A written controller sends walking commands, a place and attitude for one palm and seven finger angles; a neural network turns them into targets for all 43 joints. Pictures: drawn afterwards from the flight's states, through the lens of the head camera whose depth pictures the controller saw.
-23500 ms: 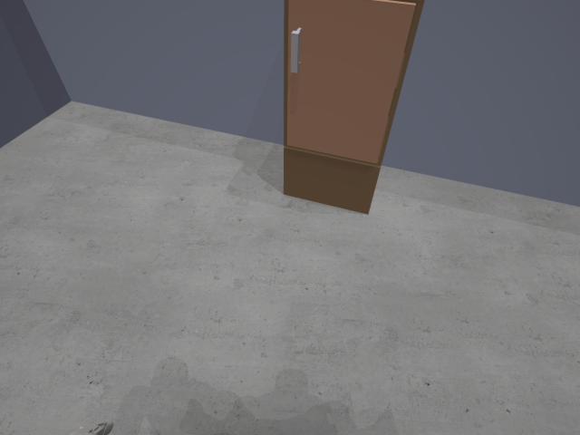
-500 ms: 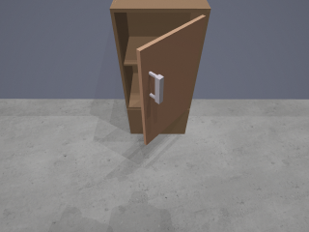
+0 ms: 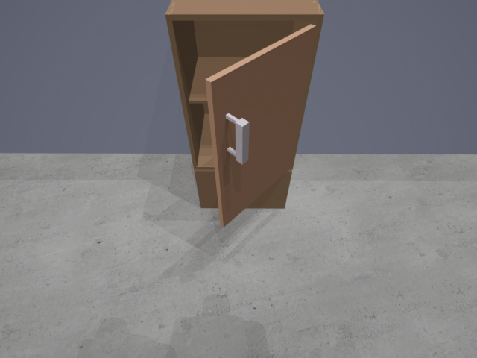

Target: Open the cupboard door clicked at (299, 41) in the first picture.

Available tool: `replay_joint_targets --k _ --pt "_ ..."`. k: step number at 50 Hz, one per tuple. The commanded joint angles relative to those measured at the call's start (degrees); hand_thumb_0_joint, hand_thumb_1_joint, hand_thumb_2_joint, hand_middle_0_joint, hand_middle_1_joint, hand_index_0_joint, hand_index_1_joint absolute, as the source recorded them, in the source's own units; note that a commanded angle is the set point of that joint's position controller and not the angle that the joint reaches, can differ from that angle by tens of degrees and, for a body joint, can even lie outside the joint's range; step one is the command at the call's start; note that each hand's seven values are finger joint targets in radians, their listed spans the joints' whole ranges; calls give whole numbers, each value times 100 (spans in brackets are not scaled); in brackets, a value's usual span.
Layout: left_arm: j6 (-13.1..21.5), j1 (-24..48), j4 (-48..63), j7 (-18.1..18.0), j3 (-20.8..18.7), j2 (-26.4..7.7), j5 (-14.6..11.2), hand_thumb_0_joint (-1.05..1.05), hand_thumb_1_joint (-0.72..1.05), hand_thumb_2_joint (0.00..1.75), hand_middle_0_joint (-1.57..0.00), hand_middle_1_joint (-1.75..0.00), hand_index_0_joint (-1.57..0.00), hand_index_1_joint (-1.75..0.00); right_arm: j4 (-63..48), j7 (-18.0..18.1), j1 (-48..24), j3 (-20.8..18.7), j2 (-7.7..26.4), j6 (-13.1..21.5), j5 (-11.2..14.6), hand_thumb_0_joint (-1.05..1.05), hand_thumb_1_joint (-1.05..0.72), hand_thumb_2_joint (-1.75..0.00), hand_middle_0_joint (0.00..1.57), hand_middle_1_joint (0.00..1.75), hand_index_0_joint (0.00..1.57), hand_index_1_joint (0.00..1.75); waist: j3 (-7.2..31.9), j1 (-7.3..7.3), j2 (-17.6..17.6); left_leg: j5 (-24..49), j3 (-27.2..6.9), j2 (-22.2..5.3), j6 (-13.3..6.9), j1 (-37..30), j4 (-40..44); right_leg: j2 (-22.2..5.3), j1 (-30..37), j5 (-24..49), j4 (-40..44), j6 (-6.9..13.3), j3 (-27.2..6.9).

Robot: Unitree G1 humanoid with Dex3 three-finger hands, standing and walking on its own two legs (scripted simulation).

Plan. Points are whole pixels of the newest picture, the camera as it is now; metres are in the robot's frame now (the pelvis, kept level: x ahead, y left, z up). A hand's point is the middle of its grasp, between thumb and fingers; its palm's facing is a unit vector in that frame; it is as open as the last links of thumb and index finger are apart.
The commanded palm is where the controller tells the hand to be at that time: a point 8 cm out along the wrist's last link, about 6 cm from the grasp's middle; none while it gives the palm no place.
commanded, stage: walk to a spot facing it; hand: left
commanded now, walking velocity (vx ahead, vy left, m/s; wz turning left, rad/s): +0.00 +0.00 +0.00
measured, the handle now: (236, 138) +0.63 +0.04 -0.03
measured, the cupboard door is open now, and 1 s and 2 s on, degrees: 47 47 47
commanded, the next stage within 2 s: none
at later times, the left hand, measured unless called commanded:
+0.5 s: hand out of the picture +0.08 +0.18 -0.17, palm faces -0.12 -0.95 -0.28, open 7.3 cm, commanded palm none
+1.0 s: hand out of the picture +0.12 +0.13 -0.17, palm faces -0.38 -0.89 -0.24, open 7.3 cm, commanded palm none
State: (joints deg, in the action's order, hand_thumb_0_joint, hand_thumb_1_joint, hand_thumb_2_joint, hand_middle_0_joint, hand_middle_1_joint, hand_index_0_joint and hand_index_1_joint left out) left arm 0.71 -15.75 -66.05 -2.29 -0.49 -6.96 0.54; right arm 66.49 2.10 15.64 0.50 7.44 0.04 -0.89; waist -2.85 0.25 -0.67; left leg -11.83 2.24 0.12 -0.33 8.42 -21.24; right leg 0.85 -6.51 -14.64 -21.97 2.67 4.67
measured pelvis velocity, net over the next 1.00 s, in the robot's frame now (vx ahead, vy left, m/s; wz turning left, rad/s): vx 0.00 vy -0.03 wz -0.49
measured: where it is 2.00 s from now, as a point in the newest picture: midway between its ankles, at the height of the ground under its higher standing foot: outside the picture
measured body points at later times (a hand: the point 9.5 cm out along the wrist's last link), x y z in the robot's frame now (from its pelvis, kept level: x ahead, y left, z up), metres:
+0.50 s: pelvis -0.01 -0.02 -0.02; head +0.03 -0.05 +0.43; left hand +0.08 +0.23 -0.15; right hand -0.02 -0.27 -0.18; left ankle +0.00 +0.11 -0.74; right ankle -0.04 -0.10 -0.73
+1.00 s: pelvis +0.00 -0.03 +0.00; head +0.06 -0.06 +0.44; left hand +0.14 +0.18 -0.15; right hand +0.03 -0.32 -0.14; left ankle +0.06 +0.10 -0.71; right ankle -0.03 -0.11 -0.74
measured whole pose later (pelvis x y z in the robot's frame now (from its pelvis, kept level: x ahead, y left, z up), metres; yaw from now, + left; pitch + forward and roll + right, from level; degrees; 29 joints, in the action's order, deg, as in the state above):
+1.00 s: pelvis +0.00 -0.03 +0.00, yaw -28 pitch +2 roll +1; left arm -2.6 -13.7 -52.9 -0.5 -4.8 -11.8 1.9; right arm 49.8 1.8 2.4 -3.0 11.8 -2.3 0.3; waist -5.9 -3.1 1.8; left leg -23.2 -2.6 0.1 2.7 22.1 -44.1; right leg 7.6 -15.8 -12.8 -27.8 3.6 -12.1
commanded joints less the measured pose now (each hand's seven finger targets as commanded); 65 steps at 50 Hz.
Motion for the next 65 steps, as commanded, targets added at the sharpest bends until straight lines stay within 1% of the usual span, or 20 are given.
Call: replay_joint_targets --k 1,13,17,19,20,23,25,27,29,32,38,48,50,51,52,53,54,58,63,65 --pt "71 -467 76 -23 -74 -598 -31 0 90 90 -20 -30 -20 -30 -90 58 429 -55 475 31 -21 0 -90 -90 20 30 20 30 -128 4 85 1013 -450 -563 -131 28 208 -746 -145 1248 439 3 -627" --pt "-218 -34 658 99 -498 -981 54 0 90 90 -20 -30 -20 -30 -603 160 219 -387 758 -149 -28 0 -90 -90 20 30 20 30 -51 71 63 142 93 -812 -51 191 -603 -698 -914 1495 -222 257 -1379" --pt "-264 193 957 187 -530 -873 74 0 90 90 -20 -30 -20 -30 -841 179 209 -497 1128 -121 -68 0 -90 -90 20 30 20 30 4 85 -652 79 -610 -1625 -458 -65 6 -108 -1609 723 -1321 30 -966" --pt "-315 444 1161 245 -547 -798 92 0 90 90 -20 -30 -20 -30 -943 171 236 -537 1309 -69 -116 0 -90 -90 20 30 20 30 11 107 -1271 609 -1098 -2417 -989 -98 555 -13 -2014 -1410 -2827 -121 -482" --pt "-325 538 1245 264 -554 -781 94 0 90 90 -20 -30 -20 -30 -1023 169 198 -524 1328 -54 -120 0 -90 -90 20 30 20 30 83 89 -1010 827 -1079 -2561 -1107 -145 496 -162 -2077 -1688 -3144 -135 -574" --pt "-285 388 1268 332 -536 -708 77 0 90 90 -20 -30 -20 -30 -1203 143 -210 -538 1456 -40 -171 0 -90 -90 20 30 20 30 209 -125 -690 1888 -204 -2223 -769 25 -141 -262 -1410 -1348 -2263 -146 -349" --pt "-251 -109 1157 330 -584 -895 92 0 90 90 -20 -30 -20 -30 -1310 102 -388 -571 1499 -88 -102 0 -90 -90 20 30 20 30 345 -373 -154 1163 381 -1725 -285 500 -1102 -147 -427 150 -835 -158 -192" --pt "-194 -402 1146 209 -742 -1900 115 0 90 90 -20 -30 -20 -30 -1716 10 -783 -524 1035 -162 6 0 -90 -90 20 30 20 30 115 -589 2004 -2526 698 -310 307 2228 -3619 -2096 15 2278 524 817 -3191" --pt "-216 26 1311 123 -724 -1746 80 0 90 90 -20 -30 -20 -30 -1697 7 -1026 -558 1115 -239 3 0 -90 -90 20 30 20 30 -101 -375 1291 -1958 -292 -465 240 2562 -4611 -1771 -372 1311 478 1098 -3280" --pt "-154 337 1507 83 -661 -1529 86 0 90 90 -20 -30 -20 -30 -1667 -32 -898 -509 998 -214 -14 0 -90 -90 20 30 20 30 338 -169 530 -1305 -333 -464 340 2314 -4387 -1360 -124 1937 170 928 -2661" --pt "-138 -74 1486 88 -673 -1580 67 0 90 90 -20 -30 -20 -30 -1834 22 -1144 -489 1011 -219 29 0 -90 -90 20 30 20 30 664 -294 691 -1145 -408 -254 417 2446 -3828 -1096 692 3234 -51 751 -2707" --pt "-196 136 1722 120 -732 -1688 120 0 90 90 -20 -30 -20 -30 -2094 40 -1140 -480 975 -101 109 0 -90 -90 20 30 20 30 628 -182 799 -1172 -503 -5 272 1405 -2113 -936 -149 2777 -165 827 -3374" --pt "-203 342 1772 123 -707 -1617 92 0 90 90 -20 -30 -20 -30 -2000 66 -729 -481 1013 -53 119 0 -90 -90 20 30 20 30 709 42 594 -547 -562 -20 241 415 -945 -700 -797 2352 -430 527 -3308" --pt "-205 474 1838 128 -671 -1481 51 0 90 90 -20 -30 -20 -30 -1910 101 -343 -498 1193 10 94 0 -90 -90 20 30 20 30 831 235 187 -208 -871 -456 104 -529 -85 -339 -1513 1587 -817 261 -2921" --pt "-208 332 1946 206 -607 -1161 -9 0 90 90 -20 -30 -20 -30 -1929 125 -214 -574 1748 73 -4 0 -90 -90 20 30 20 30 889 203 -1405 205 -2346 -1907 -411 -1304 498 523 -2636 -584 -1777 -129 -1905" --pt "-172 496 2061 278 -586 -1238 39 0 90 90 -20 -30 -20 -30 -2010 151 -140 -587 1959 23 -45 0 -90 -90 20 30 20 30 589 195 -1562 983 -2966 -2917 -1073 -790 605 431 -2901 -2163 -3118 -418 -969" --pt "-177 605 2083 345 -618 -1341 110 0 90 90 -20 -30 -20 -30 -2071 163 -168 -548 1869 19 -106 0 -90 -90 20 30 20 30 400 191 -667 1318 -2754 -2863 -1280 -173 515 177 -2811 -1978 -4012 -490 -929" --pt "-260 570 1878 439 -555 -1106 56 0 90 90 -20 -30 -20 -30 -2088 129 -417 -402 1459 38 -111 0 -90 -90 20 30 20 30 516 -81 -1083 3246 -655 -1714 -732 -348 -175 -104 -2741 -1293 -4383 -601 -563" --pt "-256 1008 1967 508 -450 -985 48 0 90 90 -20 -30 -20 -30 -1873 60 52 -519 1694 -17 -112 0 -90 -90 20 30 20 30 468 185 -1260 2944 -105 -1693 -539 -254 -393 -8 -1733 -1034 -2331 -465 79" --pt "-230 859 1915 498 -458 -1078 49 0 90 90 -20 -30 -20 -30 -1863 27 41 -547 1749 -49 -96 0 -90 -90 20 30 20 30 455 84 -1238 2588 -39 -1741 -400 -29 -656 26 -1147 -633 -1568 -359 128"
